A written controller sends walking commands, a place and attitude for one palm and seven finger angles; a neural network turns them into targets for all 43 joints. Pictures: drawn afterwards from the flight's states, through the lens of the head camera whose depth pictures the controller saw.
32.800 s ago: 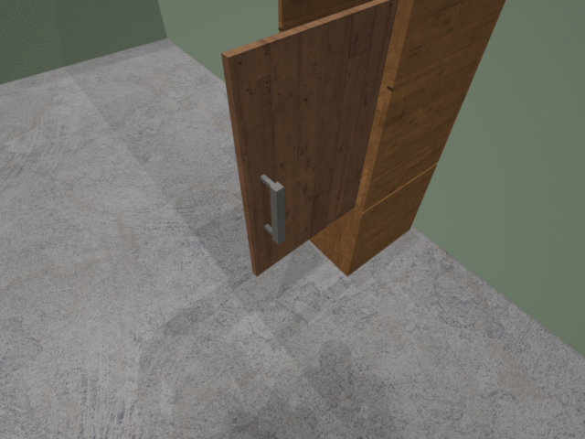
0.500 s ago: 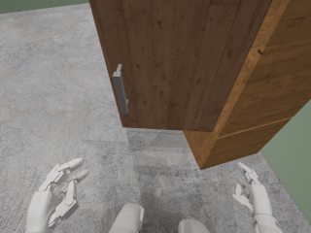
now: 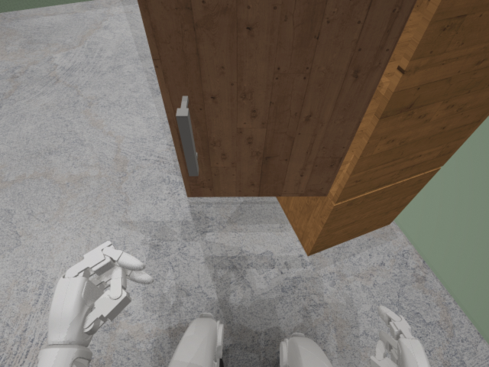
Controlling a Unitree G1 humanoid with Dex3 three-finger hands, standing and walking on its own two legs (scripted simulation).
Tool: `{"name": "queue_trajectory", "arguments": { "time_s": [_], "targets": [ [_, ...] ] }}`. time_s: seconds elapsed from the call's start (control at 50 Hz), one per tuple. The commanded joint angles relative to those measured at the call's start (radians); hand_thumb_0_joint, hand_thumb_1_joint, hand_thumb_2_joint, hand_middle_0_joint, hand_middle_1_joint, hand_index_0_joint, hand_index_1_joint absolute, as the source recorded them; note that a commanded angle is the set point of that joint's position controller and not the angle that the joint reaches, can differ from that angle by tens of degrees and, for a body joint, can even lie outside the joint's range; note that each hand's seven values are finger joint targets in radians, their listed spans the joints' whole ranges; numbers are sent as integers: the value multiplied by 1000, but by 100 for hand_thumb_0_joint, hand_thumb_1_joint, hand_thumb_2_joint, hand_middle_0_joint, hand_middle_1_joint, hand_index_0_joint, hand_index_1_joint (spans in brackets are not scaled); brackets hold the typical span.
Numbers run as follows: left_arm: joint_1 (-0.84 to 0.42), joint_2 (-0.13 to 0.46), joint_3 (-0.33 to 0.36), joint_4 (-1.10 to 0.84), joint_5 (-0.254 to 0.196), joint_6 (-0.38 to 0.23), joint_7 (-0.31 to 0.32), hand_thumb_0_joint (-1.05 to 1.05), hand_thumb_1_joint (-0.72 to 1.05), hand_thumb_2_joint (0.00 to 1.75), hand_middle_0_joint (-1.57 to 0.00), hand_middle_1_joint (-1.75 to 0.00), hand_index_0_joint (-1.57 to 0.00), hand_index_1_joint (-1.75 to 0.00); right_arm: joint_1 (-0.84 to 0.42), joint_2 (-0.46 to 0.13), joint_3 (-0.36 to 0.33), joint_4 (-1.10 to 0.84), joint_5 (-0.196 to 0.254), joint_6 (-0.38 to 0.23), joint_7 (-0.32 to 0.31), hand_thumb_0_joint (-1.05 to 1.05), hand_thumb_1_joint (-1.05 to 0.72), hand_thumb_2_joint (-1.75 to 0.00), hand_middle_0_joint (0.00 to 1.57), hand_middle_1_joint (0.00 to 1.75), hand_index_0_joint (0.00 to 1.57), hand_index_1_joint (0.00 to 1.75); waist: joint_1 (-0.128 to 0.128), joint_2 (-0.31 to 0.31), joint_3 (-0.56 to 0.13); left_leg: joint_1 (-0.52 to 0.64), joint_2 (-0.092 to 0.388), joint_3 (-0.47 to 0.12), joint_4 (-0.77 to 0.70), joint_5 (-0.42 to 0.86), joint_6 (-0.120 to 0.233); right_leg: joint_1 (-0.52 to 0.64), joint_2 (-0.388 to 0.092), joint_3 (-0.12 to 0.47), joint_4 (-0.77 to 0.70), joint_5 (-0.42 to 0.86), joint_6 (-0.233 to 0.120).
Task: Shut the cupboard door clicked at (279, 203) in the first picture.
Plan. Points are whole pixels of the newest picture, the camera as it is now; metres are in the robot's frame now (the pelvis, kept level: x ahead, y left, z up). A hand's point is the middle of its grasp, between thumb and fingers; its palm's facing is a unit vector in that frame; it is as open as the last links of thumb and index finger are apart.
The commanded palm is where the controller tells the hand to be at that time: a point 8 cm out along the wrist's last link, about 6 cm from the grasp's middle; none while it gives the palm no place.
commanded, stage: raise the hand and make a fist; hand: left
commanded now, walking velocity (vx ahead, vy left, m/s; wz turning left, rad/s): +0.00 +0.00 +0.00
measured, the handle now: (189, 138) +0.52 +0.15 +0.03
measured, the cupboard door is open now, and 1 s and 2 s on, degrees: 70 70 70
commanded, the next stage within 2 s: bring the fist close to the handle in 0.96 s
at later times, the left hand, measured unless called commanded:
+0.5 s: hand (117, 284) +0.23 +0.20 +0.05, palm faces +0.08 -1.00 -0.02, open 3.1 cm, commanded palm +0.21 +0.25 +0.05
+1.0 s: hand (131, 278) +0.24 +0.18 +0.05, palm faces +0.07 -1.00 -0.02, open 3.1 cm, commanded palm +0.21 +0.24 +0.05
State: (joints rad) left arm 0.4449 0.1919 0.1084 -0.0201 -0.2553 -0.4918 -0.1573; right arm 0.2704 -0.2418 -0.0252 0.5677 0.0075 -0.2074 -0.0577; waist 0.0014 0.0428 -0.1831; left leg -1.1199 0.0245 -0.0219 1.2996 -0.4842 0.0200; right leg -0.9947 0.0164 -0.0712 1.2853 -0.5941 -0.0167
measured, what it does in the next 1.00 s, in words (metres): stands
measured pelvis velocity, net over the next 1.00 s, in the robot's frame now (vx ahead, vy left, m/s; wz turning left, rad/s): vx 0.01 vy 0.00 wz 0.00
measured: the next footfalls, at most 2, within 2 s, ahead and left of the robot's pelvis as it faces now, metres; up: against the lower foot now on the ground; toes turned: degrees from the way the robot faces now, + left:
none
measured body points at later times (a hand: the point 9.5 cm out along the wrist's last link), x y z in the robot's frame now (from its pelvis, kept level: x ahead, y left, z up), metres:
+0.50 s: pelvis +0.01 +0.01 +0.00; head +0.08 +0.02 +0.45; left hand +0.22 +0.25 +0.05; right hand +0.21 -0.21 -0.07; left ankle +0.07 +0.11 -0.62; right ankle +0.02 -0.12 -0.62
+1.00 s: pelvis +0.01 +0.00 +0.00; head +0.08 +0.01 +0.44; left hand +0.23 +0.24 +0.05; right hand +0.20 -0.24 -0.08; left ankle +0.07 +0.11 -0.62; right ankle +0.02 -0.12 -0.62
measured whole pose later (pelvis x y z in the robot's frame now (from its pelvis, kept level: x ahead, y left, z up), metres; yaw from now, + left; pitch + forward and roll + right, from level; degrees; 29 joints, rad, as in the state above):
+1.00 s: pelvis +0.01 +0.00 +0.00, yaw +0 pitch +18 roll -4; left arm 0.38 0.21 0.12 0.00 -0.27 -0.44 -0.18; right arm 0.23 -0.23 0.00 0.51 0.01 -0.13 -0.04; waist 0.01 0.04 -0.20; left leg -1.13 0.03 -0.04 1.33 -0.52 0.01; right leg -0.99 0.03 -0.09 1.29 -0.62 -0.02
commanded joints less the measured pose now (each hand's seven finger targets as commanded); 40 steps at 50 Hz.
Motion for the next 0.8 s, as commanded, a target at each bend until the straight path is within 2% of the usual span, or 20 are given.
{"name": "queue_trajectory", "arguments": {
  "time_s": [0.0, 0.08, 0.1, 0.2, 0.24, 0.28, 0.3, 0.36, 0.38, 0.42, 0.46, 0.48, 0.5, 0.58, 0.62, 0.64, 0.68, 0.74, 0.78],
  "targets": [
    [-28, 104, 52, -229, -2, -60, 16, 0, 90, 90, -108, -126, -108, -126, -100, -117, -36, -194, 1, -55, -6, 0, -90, -90, 20, 30, 20, 30, 19, 29, -199, 270, -10, -73, -247, 5, 6, 26, 17, 11, -201, 68, -23],
    [-31, 112, 57, -248, 9, -44, 31, 0, 90, 90, -115, -134, -115, -134, -93, -115, -33, -201, -4, -35, -1, 0, -90, -90, 20, 30, 20, 30, 18, 45, -202, 292, -6, -90, -259, 19, 0, 28, 24, -4, -188, 102, -27],
    [-30, 93, 39, -244, 9, -41, 28, 0, 90, 90, -117, -136, -117, -136, -96, -115, -30, -204, -3, -31, 1, 0, -90, -90, 20, 30, 20, 30, 12, 44, -202, 300, -7, -90, -258, 25, -2, 22, 23, -6, -190, 108, -25],
    [-51, 92, 27, -214, 18, -11, 9, 0, 90, 90, -126, -146, -126, -146, -89, -119, -22, -218, -3, -10, 5, 0, -90, -90, 20, 30, 20, 30, 2, 35, -172, 285, -5, -94, -256, 8, -2, 19, 27, -8, -196, 104, -25],
    [-69, 95, 30, -230, 14, -9, 1, 0, 90, 90, -130, -150, -130, -150, -89, -119, -21, -221, -3, -8, 5, 0, -90, -90, 20, 30, 20, 30, 2, 48, -194, 305, -4, -98, -254, 21, -5, 18, 28, -11, -191, 116, -26],
    [-78, 122, 57, -219, 9, 0, -1, 0, 90, 90, -130, -150, -130, -150, -83, -120, -18, -222, -6, -3, 5, 0, -90, -90, 20, 30, 20, 30, 10, 48, -190, 289, -8, -103, -256, 12, -5, 29, 32, -8, -192, 112, -29],
    [-81, 104, 42, -219, 7, 0, -6, 0, 90, 90, -130, -150, -130, -150, -90, -118, -16, -224, -4, -3, 5, 0, -90, -90, 20, 30, 20, 30, 3, 47, -190, 292, -9, -93, -245, 24, -2, 24, 30, -5, -197, 117, -27],
    [-84, 111, 57, -219, -5, -2, -13, 0, 90, 90, -130, -150, -130, -150, -84, -117, -16, -222, -4, -1, 7, 0, -90, -90, 20, 30, 20, 30, 6, 38, -206, 291, -9, -87, -232, 55, -4, 38, 31, -3, -196, 134, -27],
    [-89, 129, 71, -219, -6, 0, -15, 0, 90, 90, -130, -150, -130, -150, -83, -119, -15, -220, -6, 0, 5, 0, -90, -90, 20, 30, 20, 30, 14, 52, -213, 283, -12, -86, -225, 74, -2, 48, 34, 0, -191, 146, -30],
    [-90, 113, 59, -219, -8, 0, -20, 0, 90, 90, -130, -150, -130, -150, -85, -117, -16, -222, -3, 0, 7, 0, -90, -90, 20, 30, 20, 30, 8, 42, -212, 287, -10, -80, -221, 85, -3, 45, 31, 0, -193, 151, -27],
    [-98, 123, 64, -226, -10, -2, -21, 0, 90, 90, -130, -150, -130, -150, -84, -118, -17, -217, -2, -1, 7, 0, -90, -90, 20, 30, 20, 30, 7, 48, -223, 293, -10, -79, -219, 95, -2, 46, 31, 2, -192, 158, -27],
    [-93, 139, 81, -221, -10, 2, -20, 0, 90, 90, -130, -150, -130, -150, -80, -119, -18, -216, -3, 1, 6, 0, -90, -90, 20, 30, 20, 30, 17, 52, -222, 283, -12, -78, -219, 97, -2, 59, 33, 5, -193, 157, -30],
    [-92, 126, 70, -205, -11, 6, -22, 0, 90, 90, -130, -150, -130, -150, -83, -118, -17, -216, -1, 2, 7, 0, -90, -90, 20, 30, 20, 30, 9, 36, -217, 275, -13, -73, -215, 93, 0, 56, 31, 6, -197, 156, -26],
    [-81, 131, 85, -173, -23, 13, -24, 0, 90, 90, -130, -150, -130, -150, -83, -119, -21, -213, 1, 4, 4, 0, -90, -90, 20, 30, 20, 30, 15, 3, -211, 239, -16, -60, -199, 99, 5, 82, 31, 22, -208, 150, -25],
    [-94, 123, 76, -178, -28, 9, -27, 0, 90, 90, -130, -150, -130, -150, -83, -119, -21, -214, 5, 3, 4, 0, -90, -90, 20, 30, 20, 30, 9, -12, -211, 225, -17, -50, -188, 97, 7, 89, 26, 35, -217, 143, -20],
    [-96, 122, 75, -185, -30, 3, -28, 0, 90, 90, -130, -150, -130, -150, -84, -118, -21, -214, 4, 2, 4, 0, -90, -90, 20, 30, 20, 30, 13, 4, -216, 224, -18, -47, -185, 98, 6, 90, 25, 39, -216, 139, -21],
    [-91, 142, 92, -182, -30, -2, -25, 0, 90, 90, -130, -150, -130, -150, -80, -119, -23, -210, 3, 3, 2, 0, -90, -90, 20, 30, 20, 30, 18, -15, -224, 208, -17, -46, -173, 113, 8, 109, 26, 49, -214, 149, -22],
    [-98, 135, 83, -204, -27, -16, -18, 0, 90, 90, -130, -150, -130, -150, -81, -116, -25, -208, 4, 3, 5, 0, -90, -90, 20, 30, 20, 30, 14, 13, -234, 225, -17, -40, -173, 122, 7, 100, 23, 51, -209, 165, -20],
    [-88, 148, 97, -190, -25, -16, -13, 0, 90, 90, -130, -150, -130, -150, -78, -116, -26, -204, 3, 6, 4, 0, -90, -90, 20, 30, 20, 30, 16, -5, -230, 211, -16, -42, -166, 125, 9, 107, 25, 55, -209, 166, -22]
  ]
}}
